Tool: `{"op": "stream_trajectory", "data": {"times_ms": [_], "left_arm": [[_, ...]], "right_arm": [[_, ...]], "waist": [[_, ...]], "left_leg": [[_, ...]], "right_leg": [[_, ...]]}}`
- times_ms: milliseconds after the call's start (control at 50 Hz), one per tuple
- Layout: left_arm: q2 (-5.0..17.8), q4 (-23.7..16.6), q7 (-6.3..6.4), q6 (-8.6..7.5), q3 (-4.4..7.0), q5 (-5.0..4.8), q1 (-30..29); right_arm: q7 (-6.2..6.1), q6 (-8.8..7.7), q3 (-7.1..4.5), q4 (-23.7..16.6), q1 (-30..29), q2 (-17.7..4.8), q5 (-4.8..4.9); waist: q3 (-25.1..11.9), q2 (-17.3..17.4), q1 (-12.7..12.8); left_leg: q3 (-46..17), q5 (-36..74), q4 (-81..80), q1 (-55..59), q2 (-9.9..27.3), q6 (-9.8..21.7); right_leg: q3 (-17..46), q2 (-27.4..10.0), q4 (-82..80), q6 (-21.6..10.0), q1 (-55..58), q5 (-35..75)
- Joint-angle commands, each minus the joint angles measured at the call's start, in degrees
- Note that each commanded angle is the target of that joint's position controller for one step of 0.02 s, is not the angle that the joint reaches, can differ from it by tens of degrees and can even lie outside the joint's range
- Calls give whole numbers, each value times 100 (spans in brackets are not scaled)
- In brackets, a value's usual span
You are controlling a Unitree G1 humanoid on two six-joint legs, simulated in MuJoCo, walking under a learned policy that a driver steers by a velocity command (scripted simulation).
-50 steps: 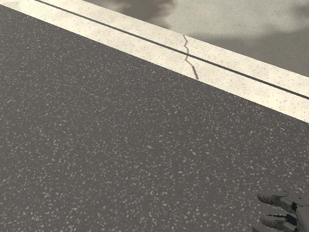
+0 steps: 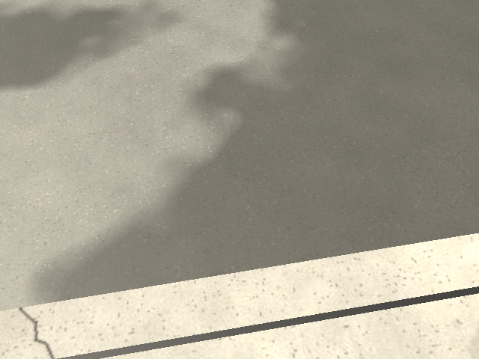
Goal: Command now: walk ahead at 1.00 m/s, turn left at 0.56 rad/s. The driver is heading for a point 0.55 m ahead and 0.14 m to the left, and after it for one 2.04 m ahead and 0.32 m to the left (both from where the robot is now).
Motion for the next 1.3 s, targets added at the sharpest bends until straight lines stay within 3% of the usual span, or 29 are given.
{"op": "stream_trajectory", "data": {"times_ms": [20, 160, 240, 280, 300, 320, 340, 360, 400, 440, 500, 580, 660, 680, 700, 720, 740, 820, 840, 920, 980, 1080, 1120, 1140, 1160, 1180, 1220, 1240, 1300], "left_arm": [[522, -756, 8, -261, 108, 89, -458], [189, -1445, -13, -307, 0, 130, -2051], [606, -1594, 43, -283, 239, -124, -2196], [1017, -1556, 108, -327, 477, -177, -1498], [1158, -1356, 162, -296, 560, -218, -240], [1543, -1199, 234, -197, 636, -238, 1127], [1775, -926, 67, -191, 627, -141, 1170], [987, -1101, 52, -123, 518, -94, 889], [682, -855, 115, 10, 421, 37, 528], [514, -657, 132, 39, 374, 182, 54], [417, -516, 129, 25, 355, -48, -672], [1133, -190, 143, 41, 514, -107, -600], [1362, -81, 8, -89, 442, -363, -762], [1279, -31, -25, -113, 379, -363, -661], [614, 111, -81, -55, 175, -168, 832], [1146, 197, -73, 8, 230, -305, 982], [1052, -38, -28, 209, 240, -388, 351], [945, 66, 191, 704, 303, -114, 667], [637, 13, 170, 753, 261, -123, 671], [728, -408, -1, 727, 424, -166, -68], [710, -669, -352, 851, 462, -207, -329], [634, -541, -524, 1183, 572, -284, 61], [785, 65, -315, 956, 716, -99, 1521], [1432, 174, -163, 794, 839, 115, 1888], [1502, -255, -168, 590, 693, 283, 1356], [1773, -564, -239, 547, 770, 170, 856], [1838, -838, -60, 682, 741, 132, 106], [1449, -993, 59, 731, 582, 134, -217], [1301, -1130, 376, 799, 481, 141, -324]], "right_arm": [[35, -110, -50, -279, 311, -385, 39], [-247, 43, -102, -78, 780, -576, 204], [-283, 137, -103, 138, 1159, -450, 338], [-285, 230, -180, 125, 1084, -624, 282], [-260, 293, -174, -61, 765, -666, 116], [-260, 296, -31, -269, 803, -224, -131], [-238, 241, 236, -464, 1777, 385, 324], [-335, 284, 173, -274, 1386, -133, 447], [-329, 332, 53, -496, 79, -473, 200], [-258, 408, -25, -731, -172, -365, 111], [-201, 571, 38, -1005, -394, -115, 225], [43, 376, 122, -920, -412, -59, 15], [-24, 347, -188, -541, 602, -775, -161], [-118, 347, -243, -502, 719, -1126, -225], [-176, 266, -74, -861, 52, -1308, -424], [-77, 259, -70, -929, 115, -1171, -304], [39, 250, -46, -788, -257, -940, -115], [25, 140, 1, -682, -1043, -653, -110], [-13, 157, -5, -735, -1396, -616, -48], [-348, 50, -14, -673, -1258, -336, 17], [-584, 221, -120, -621, -1313, -533, -46], [-554, 124, -121, -539, -1566, -160, 146], [-512, 188, -114, -339, -1604, 101, 170], [-463, 224, -111, -590, -1547, 307, -23], [-436, 222, -52, -851, -1079, 265, -20], [-452, 279, -96, -815, -969, -143, 50], [-604, 320, -76, -1073, -1343, -345, 115], [-700, 485, -188, -1042, -1562, -728, 88], [-716, 733, -156, -1051, -1561, -361, -230]], "waist": [[-300, -125, 238], [342, 250, -198], [119, 514, -178], [-443, 575, 340], [-1364, 642, 990], [-2459, -153, 1339], [-3493, -3148, 649], [-2547, -2162, 921], [-828, -232, 914], [-202, -265, 422], [199, -455, 56], [-463, -226, 65], [-1094, 49, -881], [-972, 505, -1041], [-1630, 1792, -103], [-2538, 1636, -352], [-1665, 680, -235], [-817, 439, 259], [-857, 178, 424], [-654, 452, 108], [-799, 349, 224], [-152, -6, 500], [-397, -1132, 1198], [-209, -2513, 1061], [-1060, -1988, 528], [-1582, -1275, 409], [-1881, -89, 183], [-1436, 222, 135], [-1208, -225, 124]], "left_leg": [[-3062, -300, -1668, 1719, 1448, 1141], [-2297, 231, -2037, -691, 1012, 732], [-2620, 373, -1414, 238, 1163, 408], [-2481, 2216, -152, 834, 1057, 153], [-2304, 2370, 1253, 458, 1038, -4], [-1775, 547, 3177, -476, 649, -93], [-1252, -2155, 5192, -2288, 439, -298], [-1085, -1704, 5602, -2964, 970, -284], [-708, -1151, 5422, -3022, 1314, -339], [-682, -1266, 4861, -2446, 1622, -440], [-388, -1230, 3582, -2259, 1843, -561], [-6, 1164, 1412, -210, 1239, -398], [85, 1895, 878, 2152, 744, 95], [-156, 3451, 344, 2482, 1204, 282], [-1983, 6476, 446, 3165, 3145, 1242], [-2808, 5639, -71, 2930, 3257, 1633], [-2506, 3284, -402, 2627, 2995, 1216], [-976, 3816, -822, 690, 2670, 1121], [-638, 2386, -910, 802, 2420, 893], [101, 992, -547, 1496, 2475, 464], [887, -592, -45, 94, 2325, 30], [1181, -1517, 1549, -467, 2616, -325], [1473, -1905, 4267, -1129, 1930, -527], [1349, -3960, 6862, -3001, 1080, -816], [125, -3709, 7812, -3822, 926, -848], [-97, -3611, 8352, -3965, 988, -856], [-805, -2279, 7824, -4349, 1104, -806], [-983, -1467, 6769, -4004, 1155, -819], [-794, -919, 6645, -3382, 817, -1074]], "right_leg": [[315, -464, -816, 136, -2002, 85], [-271, -120, -3924, 703, -370, 2629], [34, -64, -4710, 701, 248, 2584], [-81, -36, -4853, 497, 969, 1976], [218, -574, -4337, 246, 2373, 1527], [1330, -1597, -4002, 7, 4064, 322], [4863, -3063, -5204, -1066, 5387, -1970], [4721, -2598, -5678, -817, 4713, -2873], [2582, -2178, -5654, -498, 2992, -195], [1217, -1878, -5569, -481, 1681, 2653], [76, -1784, -5940, -410, 676, 3738], [-803, -1333, -5853, -407, 137, 4210], [-815, -1281, -3880, -126, -131, 5201], [-792, -747, -2239, 218, -478, 3041], [-439, -12, -8, 510, -1336, -2096], [313, 36, 125, 481, -1340, -1969], [193, -331, -311, 509, -1998, -1798], [-213, -733, -902, 768, -1160, -929], [-520, -648, -1434, 841, -1269, 50], [-298, -840, -1934, 825, -2394, 1741], [-442, -736, -3726, 822, -593, 3862], [-835, -795, -4567, 729, 152, 3559], [-1124, -447, -5236, 55, 1696, 4051], [-376, -773, -4236, -350, 2638, 6978], [1568, -1676, -4077, -1250, 2839, 7684], [2230, -2205, -4452, -1720, 2621, 7378], [3589, -2719, -5223, -1828, 1987, 2881], [3308, -2382, -5511, -1448, 1174, 1405], [2429, -1458, -5152, -1016, 262, 1817]]}}
Velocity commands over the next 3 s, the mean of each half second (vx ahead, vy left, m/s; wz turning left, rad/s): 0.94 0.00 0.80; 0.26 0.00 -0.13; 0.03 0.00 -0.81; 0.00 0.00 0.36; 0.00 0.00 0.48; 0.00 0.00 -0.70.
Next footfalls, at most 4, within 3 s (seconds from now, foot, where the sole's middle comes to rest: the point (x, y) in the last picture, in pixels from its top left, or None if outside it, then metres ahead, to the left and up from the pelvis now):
0.30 right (299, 333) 0.54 -0.12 -0.76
0.68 left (178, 291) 0.68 0.22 -0.76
1.12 right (236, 250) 0.87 0.05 -0.87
1.62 left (170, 245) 0.91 0.28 -0.87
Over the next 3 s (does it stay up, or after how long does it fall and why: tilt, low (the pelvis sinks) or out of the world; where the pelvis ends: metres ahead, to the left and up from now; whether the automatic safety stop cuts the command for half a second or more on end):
stays up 0.95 0.16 -0.10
